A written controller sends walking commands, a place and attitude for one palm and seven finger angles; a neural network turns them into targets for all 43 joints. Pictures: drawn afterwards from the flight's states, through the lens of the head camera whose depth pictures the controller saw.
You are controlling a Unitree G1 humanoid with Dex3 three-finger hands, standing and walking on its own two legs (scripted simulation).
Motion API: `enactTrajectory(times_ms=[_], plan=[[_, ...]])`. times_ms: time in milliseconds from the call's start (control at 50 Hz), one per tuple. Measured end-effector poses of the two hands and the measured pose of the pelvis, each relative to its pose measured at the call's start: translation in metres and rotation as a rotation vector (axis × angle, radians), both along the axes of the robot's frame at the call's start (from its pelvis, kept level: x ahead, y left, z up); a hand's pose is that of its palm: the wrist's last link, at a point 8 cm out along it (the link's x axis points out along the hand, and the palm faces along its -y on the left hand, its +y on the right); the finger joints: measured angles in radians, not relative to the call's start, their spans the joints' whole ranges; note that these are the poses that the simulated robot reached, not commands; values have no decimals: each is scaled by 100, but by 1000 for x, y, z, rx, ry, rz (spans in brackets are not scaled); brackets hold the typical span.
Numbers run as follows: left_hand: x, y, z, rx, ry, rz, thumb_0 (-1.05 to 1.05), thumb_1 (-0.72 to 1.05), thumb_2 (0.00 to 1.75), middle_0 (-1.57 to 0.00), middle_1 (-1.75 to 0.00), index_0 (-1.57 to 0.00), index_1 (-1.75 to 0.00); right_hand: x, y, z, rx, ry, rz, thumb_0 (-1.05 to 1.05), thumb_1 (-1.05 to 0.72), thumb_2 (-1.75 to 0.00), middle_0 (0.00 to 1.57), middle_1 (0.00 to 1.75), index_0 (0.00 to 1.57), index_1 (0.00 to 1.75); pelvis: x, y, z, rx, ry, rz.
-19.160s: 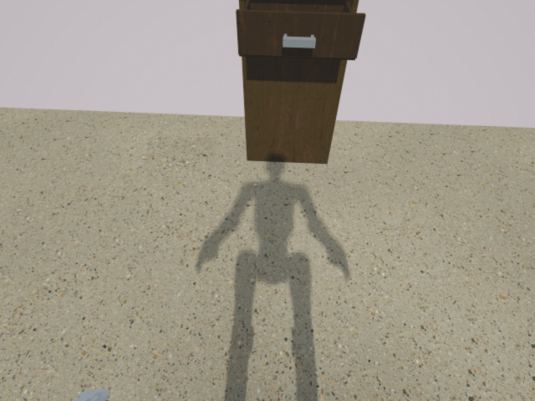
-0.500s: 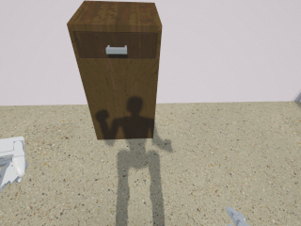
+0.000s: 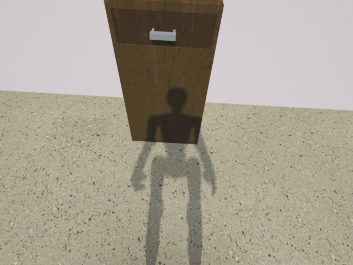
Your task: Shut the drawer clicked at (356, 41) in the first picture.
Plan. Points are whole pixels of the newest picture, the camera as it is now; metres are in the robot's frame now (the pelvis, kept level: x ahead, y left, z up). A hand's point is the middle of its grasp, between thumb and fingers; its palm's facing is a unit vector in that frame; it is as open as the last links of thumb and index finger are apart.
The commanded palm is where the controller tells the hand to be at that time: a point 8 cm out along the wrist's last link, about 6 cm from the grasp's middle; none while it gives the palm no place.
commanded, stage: let the arm hang, fingers relaxed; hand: left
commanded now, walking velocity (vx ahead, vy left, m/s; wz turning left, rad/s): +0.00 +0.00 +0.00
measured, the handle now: (163, 33) +0.95 +0.12 +0.04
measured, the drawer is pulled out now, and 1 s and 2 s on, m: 0.00 0.00 0.00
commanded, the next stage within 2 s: look to check the result in 0.70 s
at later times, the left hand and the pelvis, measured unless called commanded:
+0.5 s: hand out of the picture +0.02 +0.17 -0.17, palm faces -0.01 -0.98 -0.20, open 7.2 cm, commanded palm none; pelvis +0.01 +0.01 +0.00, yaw -2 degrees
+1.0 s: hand out of the picture +0.02 +0.16 -0.17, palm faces -0.01 -0.98 -0.19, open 7.3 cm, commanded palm none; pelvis +0.03 +0.00 +0.01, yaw -2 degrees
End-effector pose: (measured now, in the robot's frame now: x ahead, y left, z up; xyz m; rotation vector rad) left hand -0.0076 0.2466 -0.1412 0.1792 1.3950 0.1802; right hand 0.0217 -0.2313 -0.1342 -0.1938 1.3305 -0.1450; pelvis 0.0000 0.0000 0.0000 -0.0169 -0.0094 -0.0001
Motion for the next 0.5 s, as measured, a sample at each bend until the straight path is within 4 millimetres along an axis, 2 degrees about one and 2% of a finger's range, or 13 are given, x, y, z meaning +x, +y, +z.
enactTrajectory(times_ms=[80, 180, 240, 340, 440, 500], plan=[[-32, 1, 5, -1, 112, 19, 1, 91, 90, -77, -97, -76, -92, -19, 5, -3, 12, 72, -26, 1, -91, -90, 20, 29, 20, 30, 4, 4, 3, 3, -2, -4], [-42, -5, 8, -9, 158, 25, 1, 91, 90, -57, -73, -57, -71, -33, 17, -8, 39, 115, -49, 1, -91, -90, 20, 29, 20, 30, 6, 8, 5, 9, -10, -10], [-35, -10, 7, -17, 146, 20, 1, 91, 90, -45, -59, -45, -58, -37, 25, -11, 58, 124, -61, 1, -91, -90, 20, 29, 20, 30, 7, 9, 5, 11, -13, -13], [-10, -19, 3, -34, 87, 3, 1, 91, 90, -31, -43, -31, -42, -40, 36, -14, 86, 123, -79, 1, -91, -90, 20, 29, 20, 30, 9, 9, 5, 14, -16, -18], [16, -28, 1, -47, 26, -20, 1, 91, 90, -24, -35, -24, -35, -41, 44, -15, 105, 115, -100, 0, -91, -90, 20, 29, 20, 30, 10, 9, 5, 16, -17, -24], [22, -25, 1, -36, 17, -27, 2, 93, 90, -22, -33, -22, -32, -43, 46, -15, 110, 115, -113, 0, -91, -90, 20, 29, 20, 30, 12, 7, 5, 17, -17, -26]])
